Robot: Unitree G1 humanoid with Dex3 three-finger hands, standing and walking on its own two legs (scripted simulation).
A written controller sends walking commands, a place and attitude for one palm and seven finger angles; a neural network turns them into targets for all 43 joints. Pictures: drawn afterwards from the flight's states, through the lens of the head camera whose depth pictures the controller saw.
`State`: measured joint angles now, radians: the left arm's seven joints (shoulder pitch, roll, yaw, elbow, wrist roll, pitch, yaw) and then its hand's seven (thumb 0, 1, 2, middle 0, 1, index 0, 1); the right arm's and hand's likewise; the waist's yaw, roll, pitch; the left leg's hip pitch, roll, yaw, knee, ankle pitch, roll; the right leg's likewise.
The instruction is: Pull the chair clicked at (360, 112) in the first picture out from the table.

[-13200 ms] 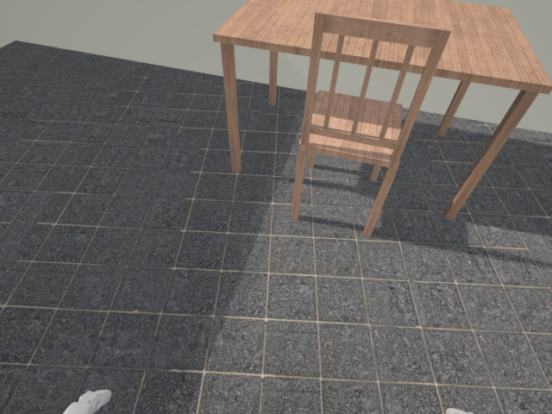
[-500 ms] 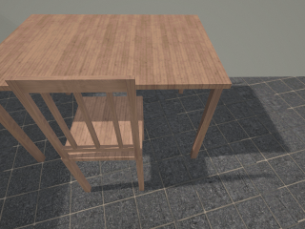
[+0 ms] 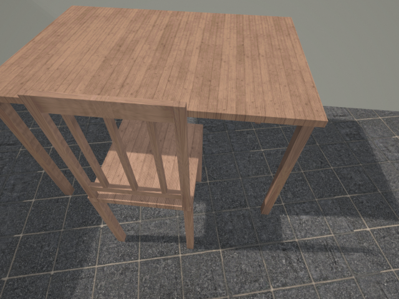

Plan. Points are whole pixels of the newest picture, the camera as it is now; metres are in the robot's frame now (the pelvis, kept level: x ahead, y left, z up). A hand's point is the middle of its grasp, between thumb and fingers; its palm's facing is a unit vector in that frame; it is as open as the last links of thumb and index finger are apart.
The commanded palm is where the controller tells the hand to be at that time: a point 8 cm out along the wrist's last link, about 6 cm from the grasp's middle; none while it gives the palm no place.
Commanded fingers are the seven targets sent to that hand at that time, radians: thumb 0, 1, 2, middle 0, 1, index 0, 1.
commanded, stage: come to a stop and stand still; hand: left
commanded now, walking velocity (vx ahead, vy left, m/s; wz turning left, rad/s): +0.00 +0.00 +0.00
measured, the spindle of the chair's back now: (123, 158) +0.46 +0.27 -0.07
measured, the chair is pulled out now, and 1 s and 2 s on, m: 0.00 0.00 0.00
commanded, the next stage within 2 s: look again from close up in 1.46 s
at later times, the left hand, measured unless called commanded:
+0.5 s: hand out of the picture -0.01 +0.21 -0.17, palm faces +0.02 -0.98 -0.18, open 7.3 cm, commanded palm none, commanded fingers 0.00 0.90 0.90 -0.20 -0.30 -0.20 -0.30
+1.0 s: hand out of the picture -0.09 +0.21 -0.17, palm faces +0.05 -0.99 -0.13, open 7.3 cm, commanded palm none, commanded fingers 0.00 0.90 0.90 -0.20 -0.30 -0.20 -0.30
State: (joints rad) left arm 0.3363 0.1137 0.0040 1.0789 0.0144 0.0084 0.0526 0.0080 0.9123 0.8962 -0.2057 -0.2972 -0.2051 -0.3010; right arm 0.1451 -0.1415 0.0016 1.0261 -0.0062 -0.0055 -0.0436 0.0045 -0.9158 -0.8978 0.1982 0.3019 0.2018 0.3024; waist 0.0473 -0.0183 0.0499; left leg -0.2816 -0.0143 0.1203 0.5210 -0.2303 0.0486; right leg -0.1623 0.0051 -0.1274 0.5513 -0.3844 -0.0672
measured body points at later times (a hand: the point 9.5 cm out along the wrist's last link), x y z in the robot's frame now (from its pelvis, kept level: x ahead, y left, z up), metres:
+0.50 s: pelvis -0.06 +0.03 +0.00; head -0.06 +0.05 +0.45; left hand -0.01 +0.26 -0.16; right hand -0.05 -0.20 -0.14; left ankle -0.02 +0.12 -0.73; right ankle -0.05 -0.06 -0.73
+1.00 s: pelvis -0.04 +0.06 +0.01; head -0.03 +0.08 +0.46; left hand -0.09 +0.26 -0.16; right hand -0.03 -0.16 -0.14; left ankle -0.02 +0.12 -0.73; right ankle -0.05 -0.06 -0.73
